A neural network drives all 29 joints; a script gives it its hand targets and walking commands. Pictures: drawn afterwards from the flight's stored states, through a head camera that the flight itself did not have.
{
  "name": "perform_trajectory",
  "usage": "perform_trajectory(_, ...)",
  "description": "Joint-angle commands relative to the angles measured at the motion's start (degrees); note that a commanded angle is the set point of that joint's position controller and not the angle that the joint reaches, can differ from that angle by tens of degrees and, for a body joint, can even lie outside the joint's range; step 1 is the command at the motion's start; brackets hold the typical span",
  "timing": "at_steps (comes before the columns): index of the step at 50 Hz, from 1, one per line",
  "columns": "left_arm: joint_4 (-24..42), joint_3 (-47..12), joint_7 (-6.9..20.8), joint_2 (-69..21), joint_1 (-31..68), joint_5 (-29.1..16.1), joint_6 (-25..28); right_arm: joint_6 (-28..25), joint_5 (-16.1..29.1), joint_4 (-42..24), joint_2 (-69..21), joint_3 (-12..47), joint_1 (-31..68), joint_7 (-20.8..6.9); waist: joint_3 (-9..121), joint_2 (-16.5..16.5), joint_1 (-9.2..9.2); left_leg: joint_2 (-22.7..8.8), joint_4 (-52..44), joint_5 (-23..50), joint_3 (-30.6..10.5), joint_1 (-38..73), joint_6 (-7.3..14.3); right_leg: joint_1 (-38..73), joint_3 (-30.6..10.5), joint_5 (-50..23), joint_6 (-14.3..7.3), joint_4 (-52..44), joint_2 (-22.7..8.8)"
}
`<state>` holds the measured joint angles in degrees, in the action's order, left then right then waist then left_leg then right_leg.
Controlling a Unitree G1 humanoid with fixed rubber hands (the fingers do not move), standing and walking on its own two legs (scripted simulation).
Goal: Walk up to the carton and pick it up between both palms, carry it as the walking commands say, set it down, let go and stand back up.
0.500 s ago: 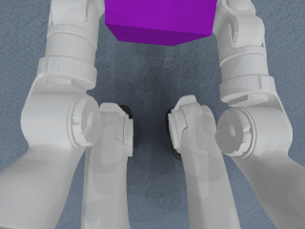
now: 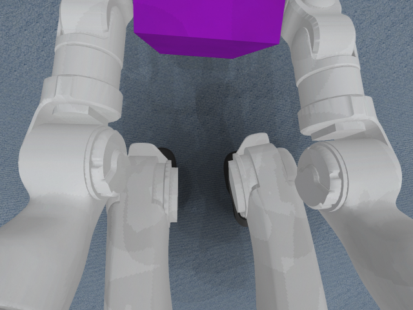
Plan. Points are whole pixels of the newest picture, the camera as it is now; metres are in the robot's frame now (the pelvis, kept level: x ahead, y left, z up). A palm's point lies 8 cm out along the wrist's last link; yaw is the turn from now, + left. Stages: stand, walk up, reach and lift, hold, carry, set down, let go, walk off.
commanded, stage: set down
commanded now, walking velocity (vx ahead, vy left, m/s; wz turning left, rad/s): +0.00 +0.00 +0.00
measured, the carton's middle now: out of the picture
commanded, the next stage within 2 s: none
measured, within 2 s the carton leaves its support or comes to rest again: rests again in 0.46 s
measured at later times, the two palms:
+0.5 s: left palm out of the picture +0.56 +0.11 -0.18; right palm out of the picture +0.53 -0.14 -0.18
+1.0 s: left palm out of the picture +0.57 +0.11 -0.18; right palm out of the picture +0.54 -0.14 -0.18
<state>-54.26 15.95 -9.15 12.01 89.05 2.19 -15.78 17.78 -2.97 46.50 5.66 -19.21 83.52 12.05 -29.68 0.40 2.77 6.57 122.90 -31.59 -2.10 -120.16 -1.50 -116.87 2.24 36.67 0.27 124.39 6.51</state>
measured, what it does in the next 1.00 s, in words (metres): stands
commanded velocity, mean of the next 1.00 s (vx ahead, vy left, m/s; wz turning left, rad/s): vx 0.00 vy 0.00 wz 0.00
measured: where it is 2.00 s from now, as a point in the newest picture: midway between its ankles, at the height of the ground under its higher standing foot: (202, 199)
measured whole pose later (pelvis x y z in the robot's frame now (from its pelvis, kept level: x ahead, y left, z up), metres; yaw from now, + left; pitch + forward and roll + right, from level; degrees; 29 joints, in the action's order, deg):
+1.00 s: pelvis +0.01 +0.01 -0.03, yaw -1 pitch +30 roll -2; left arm -58.3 16.6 -7.2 13.1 86.5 0.7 -11.6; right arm 14.6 -2.7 50.1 5.9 -19.1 82.0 7.3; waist -27.3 1.8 3.2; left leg 6.0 127.7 -32.6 -0.4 -125.5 -0.2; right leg -122.0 1.2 37.9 1.7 129.2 7.2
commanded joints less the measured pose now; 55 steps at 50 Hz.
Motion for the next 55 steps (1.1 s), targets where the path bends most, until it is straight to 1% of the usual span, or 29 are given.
perform_trajectory(1, 6.4, -23.3, 16.2, -65.1, 31.9, -7.5, 1.2, -3.7, 9.0, -12.5, -55.1, 26.8, 40.7, -19.0, 96.0, 4.6, 2.74, 3.7, -5.1, 22.5, 4.0, 38.5, 2.4, 32.1, -0.3, -26.8, 0.1, -11.0, 2.3)
perform_trajectory(3, 7.8, -25.2, 15.7, -65.4, 33.1, -9.0, 1.5, -4.4, 9.9, -15.8, -53.0, 29.0, 44.1, -18.6, 98.9, 4.5, 3.56, 3.8, -4.6, 24.5, 3.4, 40.4, 2.2, 33.0, 0.0, -28.6, -0.1, -10.1, 2.1)
perform_trajectory(4, 9.3, -26.2, 15.3, -64.9, 34.3, -9.5, 1.8, -4.7, 10.4, -17.2, -53.1, 29.9, 45.3, -18.4, 101.3, 4.2, 3.07, 3.9, -4.1, 26.1, 3.4, 41.8, 2.2, 33.8, 0.0, -30.1, -0.1, -9.7, 1.9)
perform_trajectory(6, 13.4, -28.2, 14.3, -62.3, 38.3, -11.6, 2.7, -5.3, 12.6, -20.1, -51.7, 32.0, 48.3, -17.6, 106.6, 3.0, 3.46, 3.6, -3.6, 27.0, 3.3, 44.3, 2.2, 36.9, 0.4, -31.3, 0.2, -9.0, 2.0)
perform_trajectory(8, 14.0, -28.6, 13.2, -61.2, 40.1, -12.8, 3.3, -5.8, 13.8, -21.2, -50.9, 31.2, 50.3, -16.8, 109.6, 4.0, 3.84, 3.7, -3.2, 28.9, 2.8, 47.8, 2.3, 35.9, 0.8, -31.8, 0.4, -8.5, 2.0)
perform_trajectory(10, 10.7, -26.6, 12.5, -60.6, 39.1, -11.9, 3.2, -5.3, 13.7, -17.6, -51.0, 30.5, 50.1, -16.8, 103.7, 3.5, 2.61, 3.6, -3.5, 26.8, 2.7, 46.2, 2.7, 32.8, 0.5, -28.7, 0.5, -9.3, 1.8)
perform_trajectory(11, 7.3, -24.5, 12.7, -60.4, 37.6, -10.9, 2.9, -4.9, 12.6, -14.6, -51.0, 29.4, 49.0, -17.0, 98.3, 2.2, 2.29, 3.4, -4.1, 23.4, 2.8, 43.3, 2.8, 31.9, 0.3, -25.5, 0.5, -10.1, 1.8)
perform_trajectory(14, -3.3, -20.0, 14.2, -61.7, 31.5, -6.5, 1.2, -3.7, 9.6, -5.9, -51.4, 26.3, 44.9, -18.7, 82.4, 2.3, 0.76, 3.0, -5.6, 14.0, 2.7, 35.6, 3.4, 24.2, 0.3, -16.0, 0.2, -10.7, 1.6)
perform_trajectory(16, -3.9, -18.5, 15.1, -61.4, 30.9, -4.9, 1.0, -3.5, 8.7, -5.5, -52.3, 24.9, 43.4, -19.7, 80.3, 2.3, 0.02, 2.7, -5.7, 11.9, 3.5, 34.3, 3.4, 22.3, 0.3, -13.5, 0.4, -10.7, 1.8)
perform_trajectory(17, -1.6, -18.4, 15.5, -61.8, 31.7, -4.5, 1.4, -3.3, 8.5, -5.6, -53.8, 24.6, 42.1, -20.1, 81.5, 2.6, -0.36, 2.7, -5.1, 12.1, 4.2, 33.6, 3.4, 22.3, -0.2, -13.8, 0.2, -10.7, 1.9)
perform_trajectory(20, -0.5, -18.4, 16.5, -63.2, 31.9, -4.8, 1.6, -3.6, 8.1, -6.0, -54.2, 24.0, 41.4, -20.7, 84.0, 2.5, 0.65, 2.9, -4.5, 14.7, 3.9, 33.9, 3.3, 23.1, 0.1, -16.4, 0.2, -10.0, 2.0)
perform_trajectory(21, 0.0, -18.5, 16.7, -63.1, 32.2, -5.1, 1.7, -3.9, 8.1, -6.0, -54.3, 24.1, 41.9, -20.7, 84.5, 2.9, -0.02, 3.1, -4.4, 15.7, 4.0, 33.6, 3.2, 22.8, 0.0, -17.2, 0.1, -9.7, 2.0)
perform_trajectory(22, 3.1, -19.6, 16.6, -62.8, 33.7, -6.4, 2.3, -4.3, 8.4, -7.5, -53.3, 24.6, 42.4, -20.5, 87.0, 2.9, 1.11, 3.1, -3.6, 17.5, 3.7, 34.1, 3.3, 23.6, 0.0, -19.0, 0.0, -8.9, 1.8)
perform_trajectory(23, 4.9, -20.6, 16.5, -62.3, 35.4, -7.1, 2.6, -4.6, 8.6, -8.8, -52.8, 25.3, 42.9, -20.3, 89.5, 3.1, 1.52, 3.3, -3.2, 19.5, 3.7, 35.9, 3.2, 25.1, 0.3, -20.9, 0.1, -8.6, 1.8)
perform_trajectory(24, 5.9, -22.0, 16.5, -63.3, 35.6, -8.2, 2.8, -5.1, 9.1, -9.8, -52.5, 26.0, 43.7, -19.8, 91.6, 3.4, 2.29, 3.4, -2.9, 21.1, 3.3, 36.5, 3.0, 26.0, 0.3, -22.7, -0.2, -8.2, 1.8)
perform_trajectory(25, 7.8, -23.6, 16.3, -62.4, 36.7, -9.3, 3.3, -5.8, 10.3, -12.1, -52.3, 27.3, 45.1, -19.3, 94.9, 3.5, 2.33, 3.5, -2.2, 23.0, 3.5, 38.0, 2.9, 27.0, 0.4, -24.5, -0.2, -7.8, 1.8)
perform_trajectory(26, 8.1, -25.1, 16.0, -62.5, 36.8, -10.4, 3.6, -6.2, 10.8, -13.4, -51.8, 27.8, 45.3, -18.7, 96.6, 4.0, 3.47, 3.4, -1.8, 24.8, 3.1, 39.7, 2.8, 28.0, 0.7, -26.4, -0.2, -7.4, 1.7)
perform_trajectory(29, 6.0, -24.9, 15.6, -60.7, 35.9, -10.9, 3.9, -5.6, 9.7, -8.7, -52.0, 26.4, 40.9, -18.3, 90.4, 3.6, 4.23, 3.5, -2.1, 23.3, 2.9, 37.4, 2.6, 27.0, 0.4, -25.3, 0.1, -7.9, 1.8)
perform_trajectory(32, -0.2, -21.1, 16.2, -60.1, 31.1, -8.3, 3.3, -5.1, 8.0, -4.9, -52.7, 24.4, 38.8, -19.2, 80.0, 2.4, 3.14, 3.4, -2.9, 17.8, 3.1, 31.6, 3.1, 23.3, 0.1, -20.1, 0.1, -8.7, 1.8)
perform_trajectory(37, -1.4, -19.7, 16.7, -60.2, 28.6, -6.2, 3.8, -5.4, 8.0, -6.0, -52.8, 25.3, 37.8, -20.4, 78.9, 2.4, 0.78, 3.2, -2.5, 18.5, 3.2, 31.2, 3.2, 22.1, -0.2, -20.6, 0.3, -7.9, 1.8)
perform_trajectory(39, -0.7, -19.3, 16.8, -59.7, 29.2, -6.1, 4.1, -5.4, 7.6, -5.4, -53.0, 24.6, 37.1, -20.5, 78.6, 1.7, 1.29, 3.2, -2.1, 17.8, 3.0, 30.0, 3.4, 22.5, -0.5, -20.3, 0.3, -7.6, 1.7)
perform_trajectory(40, -0.4, -20.0, 16.7, -59.1, 30.0, -6.8, 4.2, -5.4, 7.4, -4.8, -52.9, 24.1, 36.1, -20.4, 78.1, 1.4, 2.22, 3.2, -2.2, 17.7, 3.0, 29.8, 3.3, 22.2, -0.1, -20.4, 0.4, -7.5, 1.7)
perform_trajectory(41, -0.6, -19.9, 16.9, -59.8, 29.4, -6.4, 4.2, -5.6, 7.0, -4.3, -52.3, 23.6, 35.4, -20.3, 77.6, 2.2, 2.53, 3.5, -1.9, 17.9, 3.3, 29.1, 3.0, 21.8, -0.2, -20.5, 0.1, -7.8, 1.8)
perform_trajectory(42, -0.8, -19.5, 16.9, -58.9, 29.0, -6.5, 4.2, -5.8, 7.3, -4.8, -52.1, 23.6, 36.1, -20.3, 76.8, 1.8, 2.1, 3.5, -2.0, 17.9, 3.0, 28.9, 3.4, 21.2, -0.3, -20.6, 0.4, -7.7, 1.8)
perform_trajectory(43, -0.3, -20.1, 16.9, -59.0, 29.4, -7.0, 4.5, -5.9, 7.1, -4.5, -52.1, 23.6, 35.2, -20.2, 76.6, 1.9, 3.09, 3.5, -1.7, 18.4, 3.1, 29.2, 3.3, 21.4, -0.1, -20.9, 0.3, -7.7, 1.9)
perform_trajectory(46, -2.3, -19.7, 16.9, -59.5, 26.8, -6.0, 4.3, -6.2, 6.2, -3.7, -51.4, 23.0, 34.1, -20.3, 73.6, 2.8, 2.76, 3.6, -1.9, 18.0, 2.5, 28.6, 3.2, 18.7, -0.3, -19.9, 0.1, -7.3, 1.7)
perform_trajectory(50, -3.4, -18.8, 16.9, -59.1, 24.9, -4.9, 4.4, -6.2, 5.3, -3.3, -51.1, 22.5, 33.4, -20.6, 72.0, 1.6, 2.31, 3.6, -2.0, 17.8, 2.4, 28.0, 3.3, 18.4, -0.1, -19.3, 0.5, -7.2, 1.8)
perform_trajectory(54, -2.3, -19.1, 16.8, -57.1, 26.0, -5.0, 5.0, -6.3, 4.6, -2.4, -50.9, 22.0, 31.7, -20.6, 70.8, 1.2, 2.96, 3.6, -2.0, 16.7, 2.3, 26.8, 3.2, 18.5, -0.2, -19.3, 0.5, -7.0, 1.7)
perform_trajectory(55, -3.0, -18.7, 16.8, -56.7, 25.3, -4.8, 5.0, -6.3, 4.5, -2.5, -51.0, 22.0, 31.4, -20.6, 70.5, 1.2, 2.47, 3.6, -2.0, 16.7, 2.5, 27.4, 3.3, 18.2, -0.1, -18.8, 0.6, -7.0, 1.7)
